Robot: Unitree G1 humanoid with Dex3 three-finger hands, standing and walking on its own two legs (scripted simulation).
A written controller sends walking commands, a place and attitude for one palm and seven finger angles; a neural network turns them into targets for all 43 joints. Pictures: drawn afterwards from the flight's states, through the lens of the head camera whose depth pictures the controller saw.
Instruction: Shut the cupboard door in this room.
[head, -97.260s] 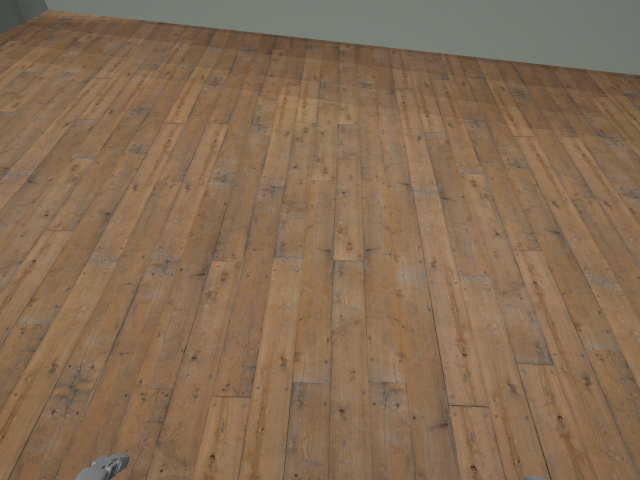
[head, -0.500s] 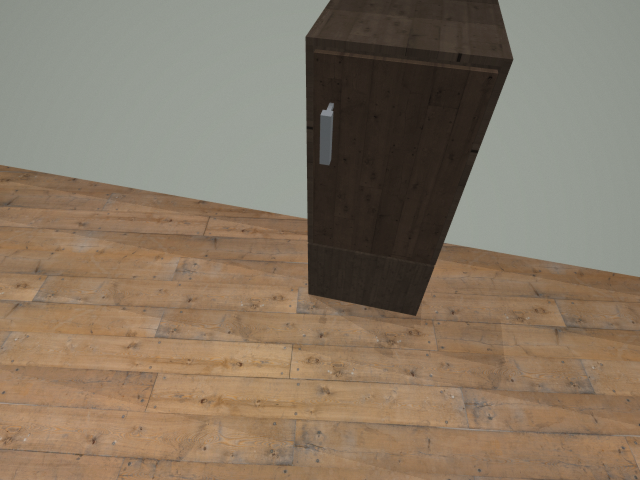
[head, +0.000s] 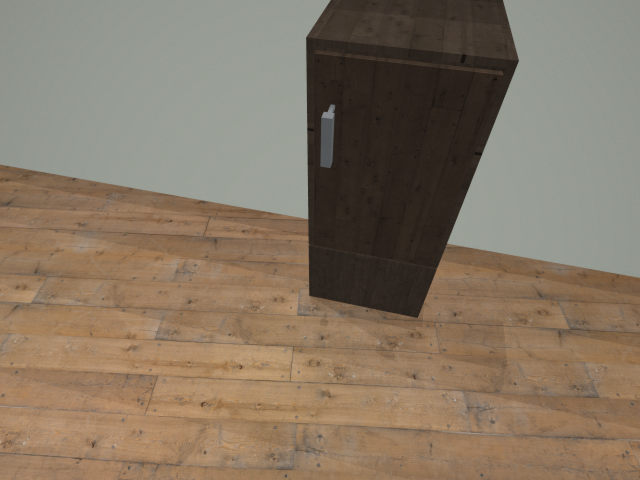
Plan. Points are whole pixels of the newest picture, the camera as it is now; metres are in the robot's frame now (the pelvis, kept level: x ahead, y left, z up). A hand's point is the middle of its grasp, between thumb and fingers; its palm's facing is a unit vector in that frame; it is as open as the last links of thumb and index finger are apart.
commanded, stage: stand and wait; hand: left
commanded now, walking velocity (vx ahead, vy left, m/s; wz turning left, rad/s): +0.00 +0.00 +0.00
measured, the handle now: (329, 135) +0.82 +0.02 -0.02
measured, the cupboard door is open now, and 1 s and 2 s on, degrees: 0 0 0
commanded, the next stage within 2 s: none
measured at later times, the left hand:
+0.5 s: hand out of the picture -0.02 +0.16 -0.18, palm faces +0.03 -0.98 -0.18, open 7.3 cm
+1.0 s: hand out of the picture -0.01 +0.16 -0.18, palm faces +0.04 -0.98 -0.18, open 7.3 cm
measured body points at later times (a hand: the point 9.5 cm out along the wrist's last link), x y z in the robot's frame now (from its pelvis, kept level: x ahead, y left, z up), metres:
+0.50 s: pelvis +0.01 +0.00 +0.00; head +0.02 +0.00 +0.45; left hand -0.02 +0.22 -0.16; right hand +0.00 -0.22 -0.16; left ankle +0.04 +0.10 -0.74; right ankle -0.05 -0.10 -0.74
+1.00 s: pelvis +0.02 +0.00 +0.00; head +0.03 +0.00 +0.45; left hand -0.01 +0.21 -0.16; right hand +0.01 -0.22 -0.16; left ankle +0.04 +0.10 -0.74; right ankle -0.05 -0.10 -0.74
